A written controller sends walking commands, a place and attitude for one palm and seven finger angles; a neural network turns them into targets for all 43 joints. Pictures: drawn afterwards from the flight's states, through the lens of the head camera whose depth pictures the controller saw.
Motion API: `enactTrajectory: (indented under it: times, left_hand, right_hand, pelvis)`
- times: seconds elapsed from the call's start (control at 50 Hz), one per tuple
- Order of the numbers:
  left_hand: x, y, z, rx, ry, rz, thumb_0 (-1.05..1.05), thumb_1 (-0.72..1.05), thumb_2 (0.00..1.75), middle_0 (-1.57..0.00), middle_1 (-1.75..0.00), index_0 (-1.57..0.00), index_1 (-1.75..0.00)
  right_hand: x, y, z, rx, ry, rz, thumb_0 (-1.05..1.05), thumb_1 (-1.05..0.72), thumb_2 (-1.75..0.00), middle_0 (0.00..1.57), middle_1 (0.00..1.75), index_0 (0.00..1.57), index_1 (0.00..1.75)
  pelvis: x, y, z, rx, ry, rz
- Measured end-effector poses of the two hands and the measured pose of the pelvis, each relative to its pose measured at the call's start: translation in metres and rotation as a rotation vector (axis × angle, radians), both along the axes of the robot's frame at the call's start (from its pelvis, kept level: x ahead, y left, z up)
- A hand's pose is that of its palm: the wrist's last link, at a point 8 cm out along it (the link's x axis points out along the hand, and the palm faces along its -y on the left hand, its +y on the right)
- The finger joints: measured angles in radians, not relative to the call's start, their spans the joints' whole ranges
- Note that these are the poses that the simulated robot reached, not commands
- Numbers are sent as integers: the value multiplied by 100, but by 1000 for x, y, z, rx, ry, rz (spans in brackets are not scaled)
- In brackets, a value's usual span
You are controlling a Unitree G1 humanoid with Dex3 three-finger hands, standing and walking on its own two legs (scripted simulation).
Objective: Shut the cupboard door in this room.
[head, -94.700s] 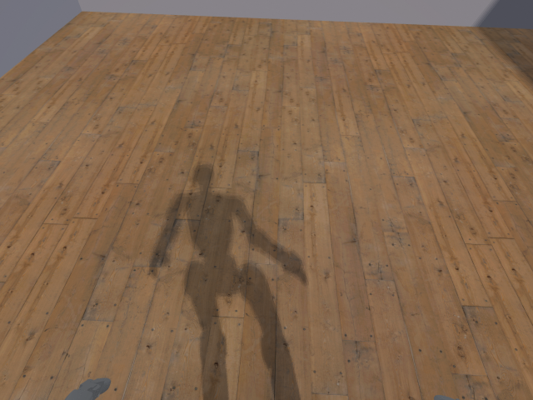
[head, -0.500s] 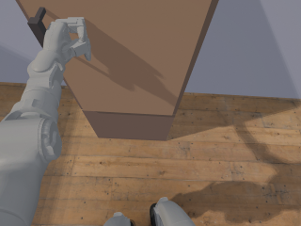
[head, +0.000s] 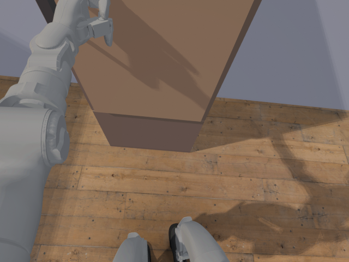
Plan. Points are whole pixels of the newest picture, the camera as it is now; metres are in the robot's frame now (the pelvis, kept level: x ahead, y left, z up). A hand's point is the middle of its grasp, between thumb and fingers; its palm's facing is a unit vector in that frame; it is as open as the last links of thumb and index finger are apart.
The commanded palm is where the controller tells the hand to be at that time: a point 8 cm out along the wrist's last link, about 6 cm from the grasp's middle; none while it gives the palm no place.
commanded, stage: pull the fist back off the door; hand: left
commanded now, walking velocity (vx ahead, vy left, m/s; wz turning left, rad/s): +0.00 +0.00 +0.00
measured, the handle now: (59, 16) +0.60 +0.14 +0.14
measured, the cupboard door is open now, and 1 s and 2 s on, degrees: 0 0 0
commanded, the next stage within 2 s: draw the hand back to the body in 0.90 s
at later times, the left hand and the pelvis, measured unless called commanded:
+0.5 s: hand (123, 24) +0.57 +0.02 +0.15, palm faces +0.08 -0.99 -0.10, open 3.4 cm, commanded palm +0.54 +0.06 +0.15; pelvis -0.01 +0.00 +0.00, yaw -1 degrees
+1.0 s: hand (131, 39) +0.52 +0.00 +0.15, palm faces +0.06 -1.00 -0.05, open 3.1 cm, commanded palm +0.49 +0.06 +0.15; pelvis +0.04 -0.02 +0.03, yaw -3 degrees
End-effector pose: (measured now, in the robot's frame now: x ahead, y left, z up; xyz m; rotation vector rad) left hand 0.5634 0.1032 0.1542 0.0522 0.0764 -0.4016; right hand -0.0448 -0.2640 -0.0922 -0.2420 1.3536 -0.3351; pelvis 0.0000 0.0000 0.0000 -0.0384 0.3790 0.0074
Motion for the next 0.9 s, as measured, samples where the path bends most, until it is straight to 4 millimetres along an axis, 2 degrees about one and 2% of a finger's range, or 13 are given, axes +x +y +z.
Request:
enactTrajectory:
  times: [0.08, 0.2, 0.28, 0.36, 0.42, 0.52, 0.6, 0.68, 0.74, 0.82, 0.9]
  left_hand:
    - [-2, -3, -1, -30, 21, 52, 5, 88, 107, -129, -150, -132, -150]
    - [-16, -17, -6, -94, 33, 407, 2, 79, 109, -129, -150, -137, -150]
    - [-22, -30, -6, -69, -35, 549, 4, 82, 109, -129, -150, -134, -150]
    - [-23, -35, -6, 28, -127, 540, 5, 89, 109, -132, -150, -133, -150]
    - [-22, -36, -5, 55, -131, 506, 4, 93, 108, -132, -150, -132, -150]
    - [-23, -35, -2, 38, -67, 478, 4, 95, 104, -131, -150, -132, -150]
    - [-25, -40, -1, -21, -52, 467, 4, 96, 100, -130, -150, -132, -150]
    - [-29, -47, -3, -45, -88, 450, 3, 94, 95, -130, -150, -131, -150]
    - [-33, -51, -11, -26, -95, 445, 3, 92, 93, -130, -150, -131, -150]
    - [-44, -48, -25, -17, -76, 463, 2, 91, 91, -130, -150, -131, -150]
    - [-57, -45, -23, -32, -108, 478, 2, 90, 91, -130, -150, -130, -150]
  right_hand:
    - [-5, 6, 0, 11, 5, 12, 0, -90, -90, 20, 30, 21, 30]
    - [-2, 19, -5, 82, -18, 79, 0, -90, -90, 20, 30, 21, 30]
    - [0, 25, -11, 114, -54, 89, 0, -90, -90, 20, 30, 21, 30]
    - [-7, 28, -17, 135, -61, 61, 0, -90, -90, 20, 30, 21, 30]
    - [-16, 30, -18, 149, -38, 31, 0, -91, -90, 20, 30, 21, 30]
    - [-30, 27, -10, 157, 7, 0, 0, -91, -90, 20, 30, 21, 30]
    - [-31, 20, -1, 147, 19, -3, 0, -91, -90, 20, 30, 21, 30]
    - [-21, 10, 3, 135, 3, 1, 1, -91, -90, 20, 30, 21, 30]
    - [-5, 3, 4, 130, -22, 1, 1, -91, -90, 20, 30, 21, 30]
    - [25, -3, 4, 135, -72, 8, 1, -91, -90, 20, 30, 20, 30]
    - [63, -6, 3, 145, -145, 32, 1, -91, -90, 20, 30, 20, 30]
  pelvis:
    - [0, 2, 0, -6, 9, 2]
    - [-1, 4, -2, -5, 14, 4]
    - [-4, 4, -7, -1, 23, -6]
    - [-8, 3, -11, 5, 23, -16]
    - [-10, 3, -9, 11, 13, -23]
    - [-8, 0, 0, 17, -10, -31]
    - [-2, -3, 7, 22, -23, -40]
    - [7, -6, 11, 25, -34, -52]
    - [14, -9, 14, 29, -46, -62]
    - [24, -12, 20, 34, -67, -74]
    - [33, -16, 25, 36, -93, -74]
